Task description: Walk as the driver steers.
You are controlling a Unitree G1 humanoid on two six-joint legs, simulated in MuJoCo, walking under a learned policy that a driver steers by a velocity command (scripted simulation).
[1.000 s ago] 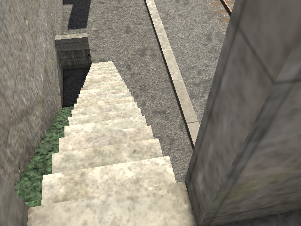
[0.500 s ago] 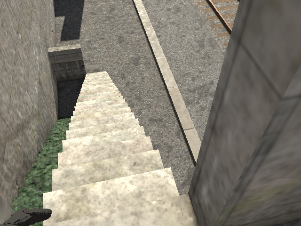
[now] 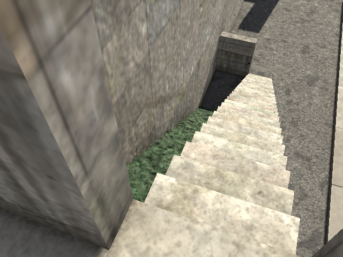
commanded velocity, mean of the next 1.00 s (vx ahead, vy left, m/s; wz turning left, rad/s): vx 0.00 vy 0.00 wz -0.43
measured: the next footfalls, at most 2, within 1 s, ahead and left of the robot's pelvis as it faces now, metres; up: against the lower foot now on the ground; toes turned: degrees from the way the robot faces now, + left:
right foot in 0.60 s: +0.08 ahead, -0.17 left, +0.00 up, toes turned -15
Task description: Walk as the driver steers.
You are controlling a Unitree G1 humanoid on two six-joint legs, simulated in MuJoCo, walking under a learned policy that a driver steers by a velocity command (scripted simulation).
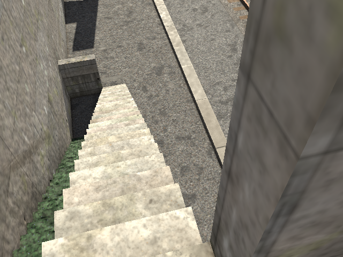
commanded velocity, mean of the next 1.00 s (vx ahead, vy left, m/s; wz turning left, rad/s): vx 0.04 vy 0.05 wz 0.57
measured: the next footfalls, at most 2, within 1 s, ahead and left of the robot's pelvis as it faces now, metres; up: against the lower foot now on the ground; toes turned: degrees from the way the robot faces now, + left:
left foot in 0.10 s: +0.04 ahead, +0.13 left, +0.00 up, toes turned -2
right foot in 0.46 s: +0.03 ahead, -0.16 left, +0.00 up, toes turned +13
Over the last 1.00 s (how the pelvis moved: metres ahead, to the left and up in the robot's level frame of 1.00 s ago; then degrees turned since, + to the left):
0.04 -0.08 0.01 -30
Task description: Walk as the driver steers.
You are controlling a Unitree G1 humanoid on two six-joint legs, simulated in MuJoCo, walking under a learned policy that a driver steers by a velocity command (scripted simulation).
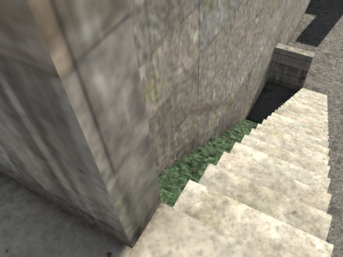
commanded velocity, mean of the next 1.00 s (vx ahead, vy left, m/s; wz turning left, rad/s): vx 0.08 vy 0.17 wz -0.62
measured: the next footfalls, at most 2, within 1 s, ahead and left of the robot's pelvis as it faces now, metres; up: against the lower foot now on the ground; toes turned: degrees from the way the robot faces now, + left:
left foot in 0.12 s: +0.06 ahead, +0.27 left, +0.00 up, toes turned -1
right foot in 0.52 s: +0.12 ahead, +0.19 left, +0.00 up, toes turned -17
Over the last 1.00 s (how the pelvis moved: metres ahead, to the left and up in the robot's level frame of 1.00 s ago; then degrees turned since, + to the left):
-0.05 0.02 0.00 37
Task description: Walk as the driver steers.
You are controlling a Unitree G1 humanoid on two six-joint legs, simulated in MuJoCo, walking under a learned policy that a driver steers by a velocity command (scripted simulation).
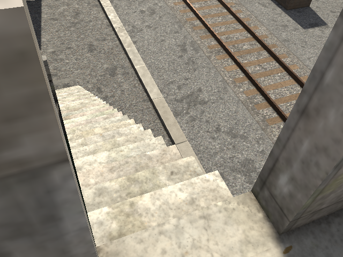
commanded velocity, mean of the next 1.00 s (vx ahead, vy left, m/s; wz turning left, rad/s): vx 0.13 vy -0.30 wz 0.22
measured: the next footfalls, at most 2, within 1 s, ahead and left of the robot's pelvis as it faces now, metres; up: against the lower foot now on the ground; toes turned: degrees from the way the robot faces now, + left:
right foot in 0.36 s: -0.06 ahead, -0.32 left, +0.00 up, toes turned -9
left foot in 0.82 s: +0.12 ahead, -0.20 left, +0.00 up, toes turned +12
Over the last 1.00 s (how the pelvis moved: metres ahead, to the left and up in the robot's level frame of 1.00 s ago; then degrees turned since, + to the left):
0.13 0.39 0.01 -42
